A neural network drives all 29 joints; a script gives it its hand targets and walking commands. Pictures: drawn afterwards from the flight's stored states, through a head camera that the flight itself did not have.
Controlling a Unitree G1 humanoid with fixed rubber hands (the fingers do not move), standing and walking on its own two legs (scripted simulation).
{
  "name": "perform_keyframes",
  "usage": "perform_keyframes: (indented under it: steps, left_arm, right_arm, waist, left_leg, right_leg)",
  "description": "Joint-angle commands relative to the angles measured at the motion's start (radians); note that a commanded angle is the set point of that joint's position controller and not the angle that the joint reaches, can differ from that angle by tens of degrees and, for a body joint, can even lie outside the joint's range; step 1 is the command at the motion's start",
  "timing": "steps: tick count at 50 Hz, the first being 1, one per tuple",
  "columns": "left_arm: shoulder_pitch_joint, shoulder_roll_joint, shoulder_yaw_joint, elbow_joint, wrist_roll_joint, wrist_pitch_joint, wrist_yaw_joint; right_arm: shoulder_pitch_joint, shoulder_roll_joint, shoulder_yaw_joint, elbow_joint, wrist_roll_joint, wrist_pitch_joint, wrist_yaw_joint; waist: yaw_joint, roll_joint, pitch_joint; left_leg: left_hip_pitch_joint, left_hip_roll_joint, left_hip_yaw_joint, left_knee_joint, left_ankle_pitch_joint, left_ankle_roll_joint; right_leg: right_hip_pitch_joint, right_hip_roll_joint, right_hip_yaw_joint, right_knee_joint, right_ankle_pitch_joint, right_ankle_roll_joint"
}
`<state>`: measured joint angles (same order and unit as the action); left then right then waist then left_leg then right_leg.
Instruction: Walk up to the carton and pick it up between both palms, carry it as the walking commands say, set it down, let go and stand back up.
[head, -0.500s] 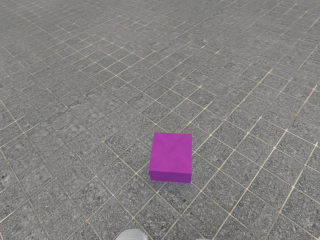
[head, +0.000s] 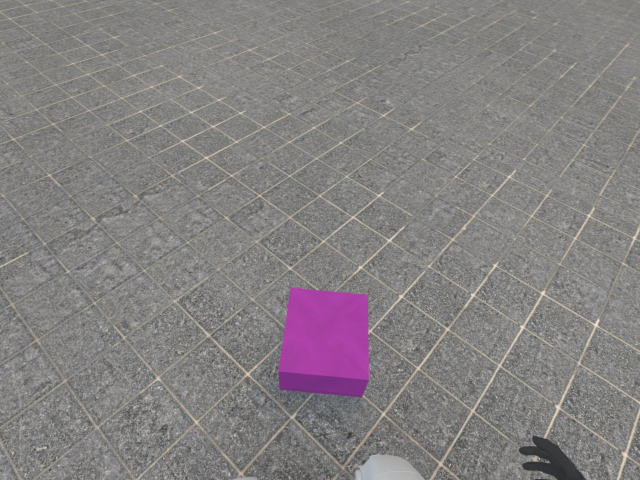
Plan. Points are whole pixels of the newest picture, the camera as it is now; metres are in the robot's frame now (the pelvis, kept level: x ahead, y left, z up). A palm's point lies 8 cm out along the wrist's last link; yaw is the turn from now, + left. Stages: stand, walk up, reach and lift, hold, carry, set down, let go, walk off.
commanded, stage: walk up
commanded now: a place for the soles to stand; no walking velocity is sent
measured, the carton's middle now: (325, 340) +0.62 -0.07 -0.69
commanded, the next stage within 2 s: none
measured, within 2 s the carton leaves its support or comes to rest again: neither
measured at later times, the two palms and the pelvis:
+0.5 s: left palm (103, 468) +0.15 +0.27 -0.09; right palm out of the picture +0.09 -0.33 -0.12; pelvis +0.04 -0.03 +0.01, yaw -1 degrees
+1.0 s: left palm out of the picture +0.14 +0.28 -0.09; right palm out of the picture +0.13 -0.32 -0.11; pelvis +0.06 -0.02 +0.02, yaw -1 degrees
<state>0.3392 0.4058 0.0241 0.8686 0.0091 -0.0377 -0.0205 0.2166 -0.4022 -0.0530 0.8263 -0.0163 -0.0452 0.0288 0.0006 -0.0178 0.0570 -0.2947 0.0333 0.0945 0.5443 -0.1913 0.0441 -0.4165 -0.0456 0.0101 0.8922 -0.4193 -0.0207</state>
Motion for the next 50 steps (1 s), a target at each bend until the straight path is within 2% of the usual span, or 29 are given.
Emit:
perform_keyframes:
  steps: [1, 4, 5, 6, 8, 9, 10, 11, 13, 15, 16, 18, 19, 22, 23, 25, 26, 31, 33, 34, 36, 38, 41, 42, 43, 46, 47, 48, 50]
  left_arm:
    - [0.046, 0.164, 0.067, 0.017, 0.004, -0.005, 0.01]
    - [0.023, 0.181, 0.081, 0.038, 0.013, -0.014, 0.011]
    - [0.009, 0.195, 0.082, 0.049, 0.018, -0.017, 0.014]
    - [-0.001, 0.206, 0.083, 0.038, 0.015, -0.022, 0.02]
    - [-0.084, 0.243, 0.072, 0.019, 0.023, -0.047, 0.028]
    - [-0.127, 0.259, 0.068, 0.009, 0.019, -0.051, 0.033]
    - [-0.16, 0.268, 0.068, 0.022, 0.014, -0.04, 0.033]
    - [-0.186, 0.235, 0.062, 0.022, 0.007, -0.033, 0.031]
    - [-0.184, 0.204, 0.043, 0.036, -0.01, -0.031, 0.031]
    - [-0.214, 0.198, 0.038, 0.058, -0.015, -0.032, 0.031]
    - [-0.185, 0.195, 0.038, 0.068, -0.015, -0.032, 0.029]
    - [-0.202, 0.187, 0.034, 0.076, -0.012, -0.024, 0.029]
    - [-0.223, 0.184, 0.03, 0.082, -0.016, -0.02, 0.028]
    - [-0.264, 0.178, 0.022, 0.102, -0.015, -0.023, 0.029]
    - [-0.278, 0.167, 0.019, 0.116, -0.021, -0.023, 0.029]
    - [-0.243, 0.163, 0.015, 0.14, -0.02, -0.021, 0.029]
    - [-0.253, 0.171, 0.019, 0.146, -0.016, -0.024, 0.031]
    - [-0.295, 0.149, 0.01, 0.169, -0.013, -0.017, 0.03]
    - [-0.291, 0.157, 0.016, 0.18, -0.012, -0.017, 0.031]
    - [-0.3, 0.142, 0.006, 0.182, -0.011, -0.016, 0.033]
    - [-0.3, 0.148, 0.014, 0.187, -0.01, -0.015, 0.033]
    - [-0.325, 0.158, 0.014, 0.187, -0.002, -0.017, 0.029]
    - [-0.312, 0.144, 0.014, 0.209, -0.006, -0.017, 0.03]
    - [-0.307, 0.149, 0.014, 0.2, -0.003, -0.016, 0.028]
    - [-0.297, 0.141, 0.011, 0.21, -0.003, -0.013, 0.028]
    - [-0.313, 0.154, 0.014, 0.214, -0.005, -0.016, 0.03]
    - [-0.289, 0.147, 0.011, 0.216, -0.007, -0.017, 0.031]
    - [-0.308, 0.153, 0.016, 0.218, -0.005, -0.019, 0.031]
    - [-0.283, 0.145, 0.015, 0.217, -0.003, -0.015, 0.031]
  right_arm:
    - [-0.086, -0.226, -0.056, -0.058, 0.003, -0.002, -0.012]
    - [-0.101, -0.226, -0.045, -0.048, 0.003, 0.016, -0.007]
    - [-0.096, -0.205, -0.034, -0.036, 0.008, 0.021, -0.007]
    - [-0.074, -0.189, -0.024, -0.016, 0.006, 0.025, -0.008]
    - [-0.032, -0.135, -0.012, 0.017, 0.013, 0.027, -0.003]
    - [-0.02, -0.153, -0.016, 0.037, 0.012, 0.03, -0.004]
    - [-0.021, -0.181, -0.021, 0.071, 0.012, 0.029, -0.008]
    - [-0.015, -0.178, -0.023, 0.082, 0.011, 0.024, -0.007]
    - [-0.03, -0.185, -0.013, 0.102, 0.012, 0.012, -0.011]
    - [-0.04, -0.206, -0.011, 0.128, 0.005, 0.007, -0.012]
    - [-0.067, -0.197, -0.008, 0.127, 0.01, 0.007, -0.015]
    - [-0.076, -0.172, 0.002, 0.162, 0.018, 0.01, -0.013]
    - [-0.079, -0.173, 0.007, 0.181, 0.013, 0.011, -0.014]
    - [-0.083, -0.179, 0.01, 0.216, 0.015, 0.007, -0.013]
    - [-0.092, -0.171, 0.016, 0.233, 0.008, 0.006, -0.017]
    - [-0.129, -0.169, 0.021, 0.23, 0.01, 0.002, -0.018]
    - [-0.121, -0.17, 0.023, 0.243, 0.02, 0.002, -0.018]
    - [-0.163, -0.153, 0.018, 0.266, 0.008, 0.005, -0.019]
    - [-0.164, -0.148, 0.026, 0.273, 0.013, 0.006, -0.021]
    - [-0.164, -0.153, 0.019, 0.287, 0.011, 0.008, -0.02]
    - [-0.186, -0.152, 0.017, 0.281, 0.009, 0.01, -0.019]
    - [-0.177, -0.153, 0.024, 0.296, 0.011, 0.013, -0.018]
    - [-0.184, -0.145, 0.021, 0.303, 0.007, 0.015, -0.022]
    - [-0.2, -0.147, 0.019, 0.293, 0.008, 0.013, -0.021]
    - [-0.201, -0.143, 0.025, 0.3, 0.006, 0.015, -0.021]
    - [-0.201, -0.156, 0.022, 0.305, 0.004, 0.014, -0.019]
    - [-0.199, -0.162, 0.017, 0.296, 0.009, 0.014, -0.021]
    - [-0.196, -0.149, 0.021, 0.297, 0.007, 0.017, -0.02]
    - [-0.203, -0.141, 0.023, 0.287, 0.006, 0.015, -0.02]
  waist:
    - [0.004, 0.231, -0.009]
    - [0.015, 0.15, -0.026]
    - [0.022, 0.112, -0.033]
    - [0.034, 0.026, -0.013]
    - [-0.008, -0.133, -0.028]
    - [-0.021, -0.104, 0.0]
    - [-0.026, -0.109, -0.04]
    - [-0.034, -0.079, -0.039]
    - [-0.029, -0.087, -0.078]
    - [-0.019, -0.063, -0.137]
    - [-0.008, -0.074, -0.122]
    - [-0.012, -0.115, -0.078]
    - [-0.017, -0.071, -0.066]
    - [-0.026, -0.038, -0.065]
    - [-0.016, 0.014, -0.048]
    - [0.007, 0.028, -0.093]
    - [-0.001, 0.0, -0.109]
    - [-0.011, 0.067, -0.114]
    - [-0.007, 0.032, -0.102]
    - [-0.007, 0.066, -0.091]
    - [-0.002, 0.066, -0.098]
    - [-0.018, 0.024, -0.088]
    - [-0.014, 0.071, -0.1]
    - [-0.002, 0.027, -0.085]
    - [-0.005, 0.06, -0.105]
    - [-0.013, 0.039, -0.09]
    - [-0.001, -0.006, -0.117]
    - [-0.017, -0.005, -0.086]
    - [-0.003, 0.011, -0.101]
  left_leg:
    - [-0.145, 0.224, -0.201, -0.254, -0.273, 0.13]
    - [-0.208, 0.217, -0.191, -0.197, -0.39, 0.107]
    - [-0.237, 0.213, -0.202, -0.166, -0.432, 0.071]
    - [-0.248, 0.187, -0.172, -0.123, -0.429, 0.031]
    - [-0.157, 0.055, -0.077, 0.098, -0.237, -0.034]
    - [-0.129, 0.032, -0.096, 0.104, -0.237, -0.029]
    - [-0.04, 0.035, -0.095, 0.086, -0.244, -0.018]
    - [0.041, 0.037, -0.098, 0.016, -0.206, -0.018]
    - [0.084, 0.077, -0.133, -0.068, -0.054, -0.003]
    - [0.075, 0.1, -0.157, -0.112, 0.001, 0.011]
    - [0.075, 0.108, -0.16, -0.107, 0.026, 0.009]
    - [0.056, 0.077, -0.126, -0.108, -0.079, -0.009]
    - [0.055, 0.078, -0.135, -0.133, -0.1, -0.01]
    - [0.1, 0.093, -0.149, -0.186, -0.009, -0.012]
    - [0.072, 0.112, -0.154, -0.203, 0.045, -0.007]
    - [0.088, 0.114, -0.147, -0.196, 0.095, -0.008]
    - [0.095, 0.112, -0.14, -0.201, 0.102, -0.011]
    - [0.139, 0.115, -0.124, -0.229, 0.102, -0.019]
    - [0.132, 0.118, -0.129, -0.235, 0.103, -0.019]
    - [0.129, 0.114, -0.123, -0.243, 0.077, -0.024]
    - [0.137, 0.121, -0.126, -0.258, 0.057, -0.02]
    - [0.148, 0.118, -0.131, -0.255, 0.05, -0.016]
    - [0.149, 0.114, -0.123, -0.268, 0.063, -0.031]
    - [0.134, 0.117, -0.137, -0.277, 0.033, -0.023]
    - [0.14, 0.116, -0.119, -0.276, 0.009, -0.023]
    - [0.163, 0.12, -0.131, -0.271, 0.048, -0.022]
    - [0.176, 0.129, -0.136, -0.268, 0.063, -0.027]
    - [0.183, 0.125, -0.133, -0.269, 0.069, -0.026]
    - [0.173, 0.122, -0.133, -0.272, 0.055, -0.026]
  right_leg:
    - [0.123, -0.005, -0.027, -0.148, 0.146, 0.011]
    - [0.228, 0.026, -0.051, -0.274, 0.162, 0.0]
    - [0.265, 0.022, -0.033, -0.3, 0.124, -0.02]
    - [0.254, -0.028, 0.039, -0.389, 0.095, -0.036]
    - [0.147, -0.231, 0.382, -0.604, -0.003, -0.113]
    - [0.099, -0.245, 0.382, -0.613, -0.009, -0.147]
    - [0.054, -0.216, 0.307, -0.585, -0.05, -0.137]
    - [0.008, -0.173, 0.236, -0.553, -0.012, -0.105]
    - [0.08, -0.106, 0.129, -0.491, 0.181, -0.04]
    - [0.181, -0.077, 0.08, -0.434, 0.289, -0.029]
    - [0.167, -0.087, 0.077, -0.443, 0.32, -0.035]
    - [0.141, -0.098, 0.101, -0.53, 0.188, -0.033]
    - [0.131, -0.105, 0.112, -0.552, 0.132, -0.035]
    - [0.144, -0.106, 0.101, -0.552, 0.222, -0.026]
    - [0.177, -0.094, 0.076, -0.534, 0.28, -0.027]
    - [0.254, -0.087, 0.054, -0.53, 0.377, -0.016]
    - [0.274, -0.096, 0.069, -0.525, 0.382, -0.014]
    - [0.28, -0.094, 0.051, -0.563, 0.386, -0.013]
    - [0.281, -0.092, 0.048, -0.57, 0.387, -0.008]
    - [0.278, -0.095, 0.054, -0.589, 0.38, -0.004]
    - [0.281, -0.088, 0.054, -0.587, 0.352, -0.008]
    - [0.279, -0.089, 0.049, -0.605, 0.36, 0.002]
    - [0.28, -0.09, 0.058, -0.613, 0.35, -0.001]
    - [0.297, -0.088, 0.047, -0.609, 0.351, -0.001]
    - [0.297, -0.093, 0.06, -0.621, 0.324, 0.001]
    - [0.285, -0.096, 0.045, -0.618, 0.365, 0.002]
    - [0.301, -0.095, 0.04, -0.621, 0.371, 0.004]
    - [0.271, -0.092, 0.039, -0.619, 0.364, 0.002]
    - [0.308, -0.098, 0.036, -0.628, 0.361, 0.009]
